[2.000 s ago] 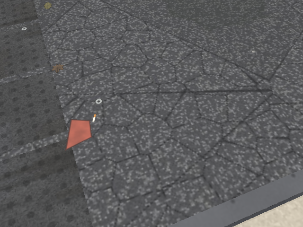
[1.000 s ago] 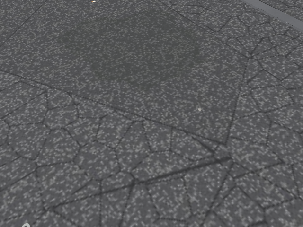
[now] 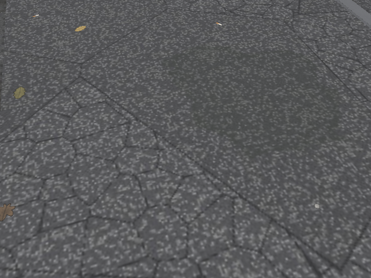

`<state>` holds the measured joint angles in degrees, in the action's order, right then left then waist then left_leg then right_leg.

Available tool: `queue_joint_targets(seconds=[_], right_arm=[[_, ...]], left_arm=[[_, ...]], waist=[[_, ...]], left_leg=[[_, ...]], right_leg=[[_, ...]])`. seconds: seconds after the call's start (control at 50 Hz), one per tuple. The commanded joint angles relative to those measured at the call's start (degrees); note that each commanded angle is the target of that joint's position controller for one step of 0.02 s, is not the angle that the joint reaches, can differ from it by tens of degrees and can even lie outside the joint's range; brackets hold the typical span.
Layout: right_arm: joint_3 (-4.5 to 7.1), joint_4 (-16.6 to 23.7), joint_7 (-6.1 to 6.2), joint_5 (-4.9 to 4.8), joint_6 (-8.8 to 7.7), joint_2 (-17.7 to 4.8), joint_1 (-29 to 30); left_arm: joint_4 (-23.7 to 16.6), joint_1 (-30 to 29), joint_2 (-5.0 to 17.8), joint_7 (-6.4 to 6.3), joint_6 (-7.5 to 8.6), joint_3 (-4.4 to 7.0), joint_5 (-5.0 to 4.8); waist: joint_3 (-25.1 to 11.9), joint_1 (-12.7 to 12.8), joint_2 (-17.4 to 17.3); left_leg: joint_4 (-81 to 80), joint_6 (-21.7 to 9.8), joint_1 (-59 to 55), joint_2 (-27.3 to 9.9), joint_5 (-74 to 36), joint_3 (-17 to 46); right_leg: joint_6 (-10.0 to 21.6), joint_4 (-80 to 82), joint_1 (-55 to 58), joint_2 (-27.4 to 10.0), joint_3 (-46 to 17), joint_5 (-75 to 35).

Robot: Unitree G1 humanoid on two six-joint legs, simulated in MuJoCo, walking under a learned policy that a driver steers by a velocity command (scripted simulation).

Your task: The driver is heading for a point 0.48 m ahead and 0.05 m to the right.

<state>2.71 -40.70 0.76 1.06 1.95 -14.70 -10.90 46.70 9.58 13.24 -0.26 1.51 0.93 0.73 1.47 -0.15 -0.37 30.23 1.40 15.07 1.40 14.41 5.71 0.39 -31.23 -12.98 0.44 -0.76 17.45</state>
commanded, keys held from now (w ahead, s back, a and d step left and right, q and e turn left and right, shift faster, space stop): no key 1.00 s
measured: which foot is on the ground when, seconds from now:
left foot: down 0.00-1.00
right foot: down 0.00-1.00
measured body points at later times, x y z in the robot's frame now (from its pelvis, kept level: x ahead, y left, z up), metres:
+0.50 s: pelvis +0.01 -0.01 +0.00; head +0.02 -0.01 +0.45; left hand +0.09 +0.25 -0.13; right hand +0.10 -0.27 -0.13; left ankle +0.02 +0.14 -0.73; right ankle -0.01 -0.12 -0.73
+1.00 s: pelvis +0.01 -0.02 +0.01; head +0.02 -0.02 +0.46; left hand +0.05 +0.24 -0.14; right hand +0.05 -0.27 -0.15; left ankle +0.02 +0.14 -0.73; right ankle -0.01 -0.12 -0.73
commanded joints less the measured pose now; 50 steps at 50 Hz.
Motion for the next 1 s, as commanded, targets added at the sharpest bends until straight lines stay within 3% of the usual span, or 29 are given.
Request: queue_joint_targets(seconds=[0.02, 0.28, 0.58, 1.0], right_arm=[[1.44, 3.0, 0.42, -0.17, -1.12, -5.5, 1.0], [1.44, -1.5, 1.63, -0.4, -1.24, -5.2, -0.9], [1.2, -10.0, 2.32, -0.66, -1.31, -4.7, -1.8], [-0.12, -19.1, 2.52, -0.93, -1.74, -3.9, -3.5]], left_arm=[[-2.6, -0.3, 7.4, -0.22, 0.4, 1.75, -0.15], [2.9, -1.0, 6.8, -0.13, 0.07, 1.42, -0.39], [9.9, 0.6, 6.9, -0.63, -0.02, 1.0, -0.56], [13.3, 4.9, 5.8, -1.12, -0.48, 0.34, -0.69]], waist=[[-3.3, 0.6, -0.9], [-2.0, 0.3, 0.1], [-0.2, 0.5, 0.4], [0.8, 0.7, 0.4]], left_leg=[[-2.9, -1.5, -2.9, -2.8, -11.8, 2.5], [-3.5, -1.1, -4.9, -2.8, -12.6, 2.3], [-5.5, -0.3, -5.8, -2.3, -11.0, 0.7], [-6.8, 0.0, -4.5, -2.1, -9.7, -0.5]], right_leg=[[1.7, 5.6, -0.1, -3.8, -3.8, -8.7], [1.2, 6.9, 0.2, -2.7, -2.9, -8.7], [1.6, 9.8, 0.4, -2.4, -3.1, -7.2], [2.0, 10.7, 1.2, -1.8, -2.7, -8.5]])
